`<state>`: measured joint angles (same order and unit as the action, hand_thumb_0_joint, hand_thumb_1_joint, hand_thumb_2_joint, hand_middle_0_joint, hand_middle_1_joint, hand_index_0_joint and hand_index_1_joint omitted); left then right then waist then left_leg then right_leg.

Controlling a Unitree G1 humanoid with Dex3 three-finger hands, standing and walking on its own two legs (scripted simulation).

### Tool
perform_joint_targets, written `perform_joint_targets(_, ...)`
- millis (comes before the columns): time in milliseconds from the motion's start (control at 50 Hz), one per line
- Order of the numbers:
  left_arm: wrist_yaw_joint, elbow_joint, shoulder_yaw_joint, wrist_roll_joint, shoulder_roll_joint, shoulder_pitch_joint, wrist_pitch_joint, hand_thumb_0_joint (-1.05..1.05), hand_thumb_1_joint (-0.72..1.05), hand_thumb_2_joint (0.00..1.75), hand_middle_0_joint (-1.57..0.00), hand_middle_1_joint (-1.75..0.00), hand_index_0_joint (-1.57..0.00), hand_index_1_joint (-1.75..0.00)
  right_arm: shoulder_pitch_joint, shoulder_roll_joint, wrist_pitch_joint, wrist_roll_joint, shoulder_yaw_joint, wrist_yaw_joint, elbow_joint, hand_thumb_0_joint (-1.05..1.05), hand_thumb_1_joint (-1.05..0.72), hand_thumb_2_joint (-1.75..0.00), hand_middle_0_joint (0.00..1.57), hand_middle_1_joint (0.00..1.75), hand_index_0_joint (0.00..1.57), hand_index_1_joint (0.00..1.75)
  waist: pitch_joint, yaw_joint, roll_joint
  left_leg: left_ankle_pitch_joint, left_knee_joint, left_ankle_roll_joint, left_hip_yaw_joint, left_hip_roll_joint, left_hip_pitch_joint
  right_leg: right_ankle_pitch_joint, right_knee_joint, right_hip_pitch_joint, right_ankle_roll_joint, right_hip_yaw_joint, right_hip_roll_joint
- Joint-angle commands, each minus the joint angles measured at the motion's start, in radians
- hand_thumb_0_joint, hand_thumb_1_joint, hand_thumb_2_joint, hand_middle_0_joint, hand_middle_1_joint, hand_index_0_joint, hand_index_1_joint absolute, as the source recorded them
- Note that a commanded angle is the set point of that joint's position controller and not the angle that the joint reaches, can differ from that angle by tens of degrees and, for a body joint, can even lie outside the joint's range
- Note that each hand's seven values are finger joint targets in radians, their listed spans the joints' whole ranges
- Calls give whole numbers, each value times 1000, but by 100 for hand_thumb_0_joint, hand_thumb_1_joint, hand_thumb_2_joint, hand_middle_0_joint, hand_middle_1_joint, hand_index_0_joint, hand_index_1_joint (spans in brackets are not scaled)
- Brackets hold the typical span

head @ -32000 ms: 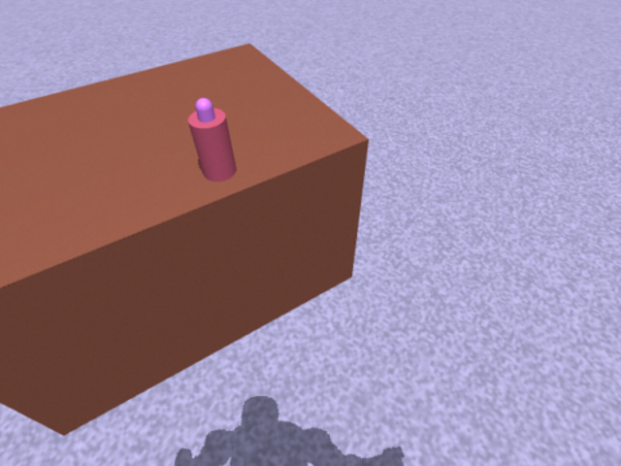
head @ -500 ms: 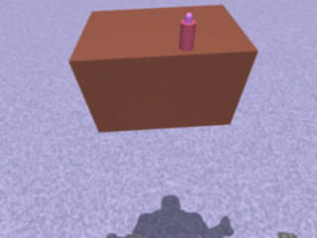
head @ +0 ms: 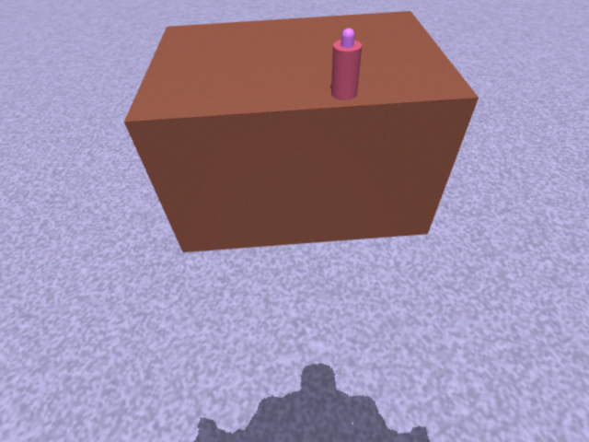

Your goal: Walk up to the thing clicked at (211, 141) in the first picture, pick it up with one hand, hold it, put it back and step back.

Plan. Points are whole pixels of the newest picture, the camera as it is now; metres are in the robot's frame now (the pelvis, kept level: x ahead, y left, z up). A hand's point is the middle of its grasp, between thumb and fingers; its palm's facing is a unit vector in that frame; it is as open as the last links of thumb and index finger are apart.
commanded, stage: step back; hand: right
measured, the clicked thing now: (346, 63) +1.10 -0.13 -0.02
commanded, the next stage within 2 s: stand in 0.30 s
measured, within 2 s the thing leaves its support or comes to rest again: neither
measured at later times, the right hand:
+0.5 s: hand out of the picture +0.14 -0.22 -0.13, palm faces -0.02 +0.94 -0.35, open 7.4 cm
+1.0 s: hand out of the picture +0.05 -0.23 -0.14, palm faces -0.01 +0.95 -0.33, open 7.4 cm
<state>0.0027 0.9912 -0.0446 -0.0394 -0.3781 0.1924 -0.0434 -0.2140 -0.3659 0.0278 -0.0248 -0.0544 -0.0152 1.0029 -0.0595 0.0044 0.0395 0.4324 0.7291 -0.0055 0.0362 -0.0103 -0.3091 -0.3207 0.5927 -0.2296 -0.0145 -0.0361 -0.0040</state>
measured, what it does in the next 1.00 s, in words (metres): stands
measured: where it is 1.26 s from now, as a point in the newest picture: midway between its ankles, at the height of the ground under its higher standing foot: outside the picture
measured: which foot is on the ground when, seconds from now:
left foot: down 0.00-1.00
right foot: down 0.00-1.00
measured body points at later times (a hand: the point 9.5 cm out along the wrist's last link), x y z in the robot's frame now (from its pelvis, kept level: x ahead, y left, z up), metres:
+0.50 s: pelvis +0.02 +0.02 +0.01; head +0.04 +0.03 +0.46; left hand +0.12 +0.33 -0.12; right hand +0.14 -0.27 -0.11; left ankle +0.03 +0.14 -0.73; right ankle +0.00 -0.12 -0.73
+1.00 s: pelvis -0.01 +0.02 +0.02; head +0.00 +0.02 +0.47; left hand +0.05 +0.32 -0.12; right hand +0.05 -0.28 -0.12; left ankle +0.03 +0.14 -0.73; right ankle +0.00 -0.12 -0.73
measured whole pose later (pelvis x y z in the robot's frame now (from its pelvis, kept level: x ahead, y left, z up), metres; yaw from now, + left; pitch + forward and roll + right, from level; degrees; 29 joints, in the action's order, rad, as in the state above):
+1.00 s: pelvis -0.01 +0.02 +0.02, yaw +0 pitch -2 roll +0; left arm -0.01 1.15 0.00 -0.02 -0.36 0.14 -0.01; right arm -0.12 -0.34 0.00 -0.02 -0.02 -0.02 1.15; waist -0.06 -0.01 0.00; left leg 0.13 0.33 -0.01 -0.01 -0.02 -0.17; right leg -0.17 0.33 -0.12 0.03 -0.03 -0.04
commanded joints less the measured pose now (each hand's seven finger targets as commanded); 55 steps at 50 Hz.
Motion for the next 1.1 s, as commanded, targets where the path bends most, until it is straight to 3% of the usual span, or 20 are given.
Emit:
perform_joint_targets(0,20,-89,-63,10,-256,-119,-22,0,90,90,-20,-30,-20,-30,34,-180,-48,10,-31,13,-61,0,-90,-90,20,30,20,30,-12,-2,-158,33,-10,15,30,-23,-68,128,-235,-2,-172,278,-286)
perform_joint_targets(40,18,-70,-57,12,-248,-119,-18,0,90,90,-20,-30,-20,-30,18,-166,-54,8,-27,11,-39,0,-90,-90,20,30,20,30,12,-6,-197,-102,-128,19,-20,-16,5,271,-181,5,-117,185,-228)
perform_joint_targets(80,13,-68,-53,20,-244,-130,-9,0,90,90,-20,-30,-20,-30,-18,-169,-62,4,-31,16,-20,0,-90,-90,20,30,20,30,59,-19,-173,-341,-264,29,-22,-14,113,391,-86,16,-64,120,-185)
perform_joint_targets(100,13,-66,-50,25,-230,-111,-4,0,90,90,-20,-30,-20,-30,-8,-184,-65,1,-37,21,-18,0,-90,-90,20,30,20,30,89,-7,-147,-488,-266,48,18,-50,161,428,-33,18,-40,86,-154)
perform_joint_targets(120,13,-69,-42,31,-207,-104,0,0,90,90,-20,-30,-20,-30,0,-210,-69,-3,-42,25,-21,0,-90,-90,20,30,20,30,120,1,-87,-599,-256,75,93,-119,181,369,-2,6,-17,50,-112)
perform_joint_targets(140,13,-59,-40,41,-199,-96,4,0,90,90,-20,-30,-20,-30,65,-223,-71,7,-34,23,-34,0,-90,-90,20,30,20,30,128,30,-53,-577,-243,113,146,-153,138,228,-27,30,3,28,-67)
perform_joint_targets(160,17,-39,-40,39,-200,-105,3,0,90,90,-20,-30,-20,-30,98,-221,-68,11,-29,20,-34,0,-90,-90,20,30,20,30,111,33,-41,-576,-241,118,154,-171,89,185,-70,76,1,37,-69)
perform_joint_targets(220,19,-26,-43,35,-221,-119,0,0,90,90,-20,-30,-20,-30,96,-198,-65,12,-21,27,-16,0,-90,-90,20,30,20,30,150,19,-21,-644,-206,61,40,-97,89,377,-80,166,-29,71,-119)
perform_joint_targets(240,18,-30,-40,37,-223,-125,1,0,90,90,-20,-30,-20,-30,95,-200,-64,10,-21,30,-10,0,-90,-90,20,30,20,30,148,14,8,-638,-219,55,39,-93,100,366,-74,149,-32,73,-124)
perform_joint_targets(260,17,-27,-36,38,-217,-142,5,0,90,90,-20,-30,-20,-30,98,-196,-63,11,-21,30,-4,0,-90,-90,20,30,20,30,138,11,29,-623,-245,53,53,-100,106,331,-75,140,-32,62,-119)
perform_joint_targets(280,12,6,-14,51,-159,-108,11,0,90,90,-20,-30,-20,-30,127,-213,-71,15,-11,27,-5,0,-90,-90,20,30,20,30,128,16,46,-632,-300,57,87,-130,162,343,-120,110,-13,83,-109)
perform_joint_targets(360,11,24,-8,40,-174,-137,13,0,90,90,-20,-30,-20,-30,153,-203,-75,16,-6,29,9,0,-90,-90,20,30,20,30,150,9,30,-701,-321,48,80,-141,210,371,-170,157,3,72,-110)
perform_joint_targets(460,7,48,-1,35,-174,-155,9,0,90,90,-20,-30,-20,-30,187,-193,-73,22,-3,28,21,0,-90,-90,20,30,20,30,151,2,-3,-662,-365,34,58,-136,247,393,-229,173,1,69,-120)
perform_joint_targets(560,2,73,4,30,-177,-162,9,0,90,90,-20,-30,-20,-30,208,-189,-67,21,0,22,37,0,-90,-90,20,30,20,30,109,-4,-20,-462,-424,27,51,-124,215,264,-298,158,8,81,-124)
perform_joint_targets(660,2,86,7,28,-175,-149,2,0,90,90,-20,-30,-20,-30,212,-188,-67,20,1,17,53,0,-90,-90,20,30,20,30,103,-2,-31,-417,-444,23,48,-122,224,238,-328,145,9,85,-132)
perform_joint_targets(760,0,91,8,26,-180,-144,3,0,90,90,-20,-30,-20,-30,203,-189,-62,15,2,11,69,0,-90,-90,20,30,20,30,48,-6,-41,-231,-479,17,54,-111,171,87,-362,95,9,94,-130)
perform_joint_targets(800,-1,95,9,25,-181,-136,4,0,90,90,-20,-30,-20,-30,203,-184,-61,14,3,8,72,0,-90,-90,20,30,20,30,37,-2,-53,-234,-480,16,59,-111,171,59,-366,73,7,95,-129)
perform_joint_targets(840,-1,92,6,22,-193,-132,5,0,90,90,-20,-30,-20,-30,180,-190,-57,12,1,7,78,0,-90,-90,20,30,20,30,28,-9,-44,-166,-482,16,61,-106,152,-13,-380,50,5,106,-127)
perform_joint_targets(980,-3,87,6,26,-194,-108,6,0,90,90,-20,-30,-20,-30,155,-189,-57,10,4,7,80,0,-90,-90,20,30,20,30,52,-6,-36,-150,-494,21,73,-110,123,7,-351,75,-3,105,-124)
perform_joint_targets(1080,-2,84,8,26,-192,-101,5,0,90,90,-20,-30,-20,-30,136,-187,-58,11,6,9,84,0,-90,-90,20,30,20,30,52,-11,-38,-198,-472,21,69,-111,139,32,-345,64,-2,110,-130)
